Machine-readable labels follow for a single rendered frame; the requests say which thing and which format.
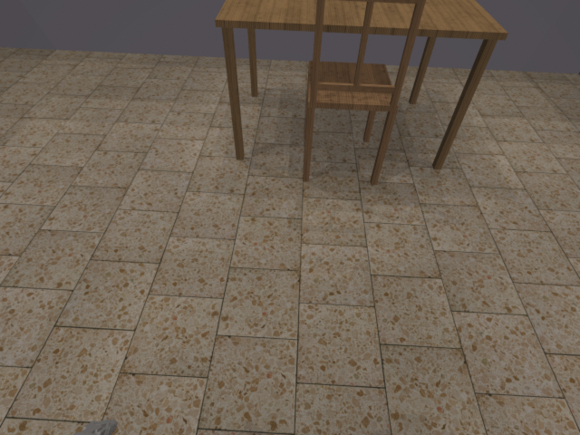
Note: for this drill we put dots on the chair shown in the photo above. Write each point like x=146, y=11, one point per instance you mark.
x=356, y=86

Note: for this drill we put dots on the table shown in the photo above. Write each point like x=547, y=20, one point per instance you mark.
x=440, y=18

